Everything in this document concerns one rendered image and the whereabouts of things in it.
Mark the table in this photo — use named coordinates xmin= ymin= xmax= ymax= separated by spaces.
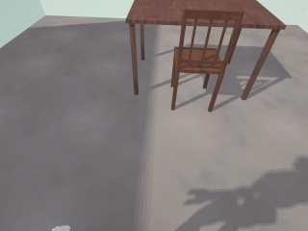
xmin=125 ymin=0 xmax=287 ymax=100

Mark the chair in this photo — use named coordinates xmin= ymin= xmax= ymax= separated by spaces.
xmin=170 ymin=9 xmax=244 ymax=113

